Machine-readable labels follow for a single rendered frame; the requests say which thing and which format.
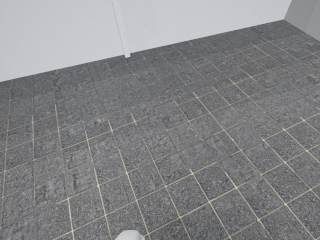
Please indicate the panel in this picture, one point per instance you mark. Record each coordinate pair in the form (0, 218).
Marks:
(121, 28)

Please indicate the left robot thigh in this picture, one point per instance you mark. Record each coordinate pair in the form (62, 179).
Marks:
(130, 235)

